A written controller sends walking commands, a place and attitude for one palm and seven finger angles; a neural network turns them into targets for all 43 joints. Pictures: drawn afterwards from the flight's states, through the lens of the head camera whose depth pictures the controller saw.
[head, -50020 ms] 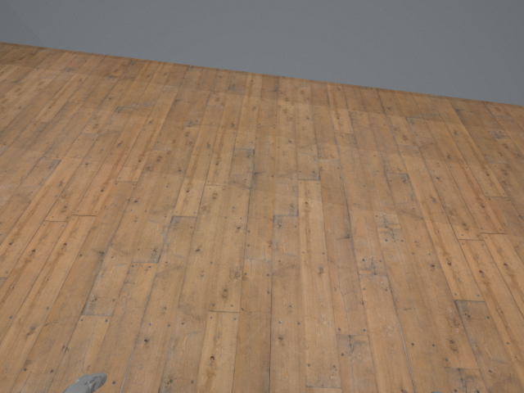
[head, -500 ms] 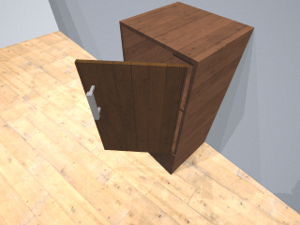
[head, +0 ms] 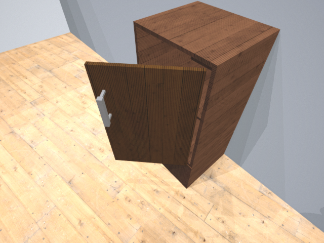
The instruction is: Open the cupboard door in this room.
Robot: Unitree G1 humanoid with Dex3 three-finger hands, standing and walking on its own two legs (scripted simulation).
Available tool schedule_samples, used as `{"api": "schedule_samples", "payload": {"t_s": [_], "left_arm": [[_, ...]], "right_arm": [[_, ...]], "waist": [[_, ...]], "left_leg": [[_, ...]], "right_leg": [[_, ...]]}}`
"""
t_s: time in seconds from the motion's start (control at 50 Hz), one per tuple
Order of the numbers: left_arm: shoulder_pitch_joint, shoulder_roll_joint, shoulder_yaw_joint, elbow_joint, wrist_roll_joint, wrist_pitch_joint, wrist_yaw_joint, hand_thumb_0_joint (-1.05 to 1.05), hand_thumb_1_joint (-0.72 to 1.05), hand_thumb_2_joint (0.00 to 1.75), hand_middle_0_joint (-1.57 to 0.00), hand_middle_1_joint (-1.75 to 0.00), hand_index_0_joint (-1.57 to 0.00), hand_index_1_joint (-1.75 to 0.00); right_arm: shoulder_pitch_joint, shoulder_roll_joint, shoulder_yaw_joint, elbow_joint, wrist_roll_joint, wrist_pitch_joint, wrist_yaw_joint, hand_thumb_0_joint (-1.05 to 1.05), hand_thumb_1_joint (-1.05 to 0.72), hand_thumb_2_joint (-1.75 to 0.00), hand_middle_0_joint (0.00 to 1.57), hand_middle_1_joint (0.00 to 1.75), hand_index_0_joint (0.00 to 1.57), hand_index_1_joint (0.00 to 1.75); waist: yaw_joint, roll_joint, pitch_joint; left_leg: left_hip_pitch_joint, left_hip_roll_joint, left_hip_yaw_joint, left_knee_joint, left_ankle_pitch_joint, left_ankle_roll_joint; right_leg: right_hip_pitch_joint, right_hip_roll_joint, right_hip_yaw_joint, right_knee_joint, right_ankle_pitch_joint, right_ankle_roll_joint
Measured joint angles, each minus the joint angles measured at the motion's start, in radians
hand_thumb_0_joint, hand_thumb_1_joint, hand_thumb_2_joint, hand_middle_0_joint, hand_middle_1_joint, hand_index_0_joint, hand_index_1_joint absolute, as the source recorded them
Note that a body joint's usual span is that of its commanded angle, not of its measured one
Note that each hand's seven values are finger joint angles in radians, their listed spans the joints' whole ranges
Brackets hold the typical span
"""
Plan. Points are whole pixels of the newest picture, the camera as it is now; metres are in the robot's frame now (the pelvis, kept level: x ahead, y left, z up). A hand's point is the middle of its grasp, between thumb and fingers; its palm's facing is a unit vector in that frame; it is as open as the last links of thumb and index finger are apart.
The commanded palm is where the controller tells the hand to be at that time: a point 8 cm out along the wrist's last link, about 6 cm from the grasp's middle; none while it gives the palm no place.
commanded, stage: look again from close up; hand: left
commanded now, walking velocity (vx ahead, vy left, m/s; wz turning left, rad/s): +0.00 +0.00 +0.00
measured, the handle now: (105, 108) +0.57 +0.24 -0.04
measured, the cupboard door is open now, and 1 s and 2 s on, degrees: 44 44 44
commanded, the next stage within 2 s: shuffle to correct the standing spot in 0.42 s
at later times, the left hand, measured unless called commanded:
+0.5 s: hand out of the picture +0.05 +0.26 -0.15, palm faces +0.01 -0.96 -0.28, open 7.4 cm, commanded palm none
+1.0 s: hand out of the picture -0.02 +0.22 -0.18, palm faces +0.02 -0.99 -0.11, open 7.4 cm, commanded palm none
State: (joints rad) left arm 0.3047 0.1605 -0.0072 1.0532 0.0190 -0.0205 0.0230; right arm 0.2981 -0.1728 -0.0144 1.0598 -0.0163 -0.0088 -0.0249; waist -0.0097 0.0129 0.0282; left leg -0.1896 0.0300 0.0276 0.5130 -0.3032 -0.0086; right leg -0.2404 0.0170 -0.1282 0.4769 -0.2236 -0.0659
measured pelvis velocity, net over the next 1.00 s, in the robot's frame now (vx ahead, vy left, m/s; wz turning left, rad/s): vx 0.02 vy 0.08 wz -0.03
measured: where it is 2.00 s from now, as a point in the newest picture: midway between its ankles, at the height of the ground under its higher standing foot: outside the picture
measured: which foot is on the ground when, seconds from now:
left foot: down 0.00-1.00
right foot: down 0.00-1.00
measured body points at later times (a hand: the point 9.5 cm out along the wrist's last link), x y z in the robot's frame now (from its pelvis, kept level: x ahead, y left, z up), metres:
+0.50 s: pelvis -0.02 +0.04 +0.01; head -0.03 +0.04 +0.46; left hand +0.05 +0.31 -0.13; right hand +0.05 -0.22 -0.13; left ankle -0.02 +0.12 -0.74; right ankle +0.03 -0.08 -0.74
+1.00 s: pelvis +0.02 +0.08 +0.00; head +0.03 +0.10 +0.45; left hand -0.02 +0.28 -0.17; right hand -0.03 -0.12 -0.15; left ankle -0.02 +0.12 -0.74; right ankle +0.03 -0.08 -0.74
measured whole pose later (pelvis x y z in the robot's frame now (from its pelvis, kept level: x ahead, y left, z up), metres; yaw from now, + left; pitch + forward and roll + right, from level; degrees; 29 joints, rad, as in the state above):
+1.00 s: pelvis +0.02 +0.08 +0.00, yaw -2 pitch -3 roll -1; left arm 0.37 0.10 -0.01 1.13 0.01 0.02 0.04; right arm 0.36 -0.10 0.01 1.16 0.00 -0.02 -0.05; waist 0.00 -0.02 0.06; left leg -0.09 -0.07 0.09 0.45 -0.32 0.10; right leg -0.18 -0.07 -0.05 0.47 -0.23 0.03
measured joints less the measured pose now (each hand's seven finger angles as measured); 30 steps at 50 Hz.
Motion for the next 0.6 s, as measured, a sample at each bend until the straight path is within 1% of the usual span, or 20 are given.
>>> {"api": "schedule_samples", "payload": {"t_s": [0.06, 0.14, 0.26, 0.34, 0.48, 0.6], "left_arm": [[-0.013, 0.014, 0.015, -0.020, 0.001, 0.002, 0.002, 0.00, 0.91, 0.90, -0.20, -0.30, -0.20, -0.30], [-0.049, 0.046, 0.028, -0.036, -0.002, 0.008, 0.000, 0.00, 0.91, 0.90, -0.20, -0.30, -0.20, -0.30], [-0.102, 0.087, 0.030, -0.046, -0.007, 0.006, -0.004, 0.00, 0.91, 0.90, -0.20, -0.30, -0.20, -0.30], [-0.119, 0.104, 0.026, -0.042, -0.008, 0.009, -0.006, 0.00, 0.91, 0.90, -0.20, -0.29, -0.20, -0.30], [-0.112, 0.107, 0.015, -0.020, -0.005, 0.015, -0.011, 0.00, 0.91, 0.90, -0.20, -0.29, -0.20, -0.30], [-0.075, 0.088, 0.006, 0.010, -0.003, 0.020, -0.008, 0.00, 0.91, 0.90, -0.20, -0.29, -0.20, -0.30]], "right_arm": [[-0.004, -0.023, -0.012, -0.017, -0.001, 0.005, 0.000, 0.00, -0.91, -0.90, 0.20, 0.29, 0.20, 0.30], [-0.019, -0.044, -0.015, -0.029, -0.004, -0.004, 0.001, 0.00, -0.91, -0.90, 0.20, 0.29, 0.20, 0.30], [-0.055, -0.070, -0.002, -0.027, -0.004, -0.012, 0.006, 0.00, -0.91, -0.90, 0.20, 0.29, 0.20, 0.30], [-0.082, -0.080, 0.005, -0.022, -0.004, -0.009, 0.012, 0.00, -0.91, -0.90, 0.20, 0.29, 0.20, 0.30], [-0.110, -0.089, 0.013, -0.009, -0.003, -0.005, 0.020, 0.00, -0.91, -0.90, 0.20, 0.29, 0.20, 0.30], [-0.105, -0.084, 0.016, 0.014, -0.001, 0.002, 0.021, 0.00, -0.91, -0.90, 0.20, 0.29, 0.20, 0.30]], "waist": [[-0.003, 0.007, -0.018], [0.001, -0.006, -0.029], [0.007, -0.011, -0.026], [0.010, -0.012, -0.022], [0.015, -0.013, -0.014], [0.020, -0.016, -0.009]], "left_leg": [[-0.005, -0.003, -0.006, 0.029, -0.017, 0.005], [0.012, -0.018, 0.007, 0.013, -0.011, 0.019], [0.043, -0.040, 0.020, -0.032, 0.017, 0.037], [0.059, -0.052, 0.027, -0.058, 0.035, 0.047], [0.069, -0.067, 0.035, -0.097, 0.063, 0.060], [0.069, -0.074, 0.039, -0.113, 0.074, 0.067]], "right_leg": [[0.003, -0.005, -0.005, 0.016, -0.011, 0.006], [0.008, -0.019, 0.008, 0.021, -0.010, 0.021], [0.027, -0.039, 0.022, -0.003, 0.012, 0.040], [0.038, -0.048, 0.029, -0.022, 0.029, 0.050], [0.045, -0.061, 0.039, -0.055, 0.057, 0.064], [0.044, -0.067, 0.043, -0.072, 0.070, 0.073]]}}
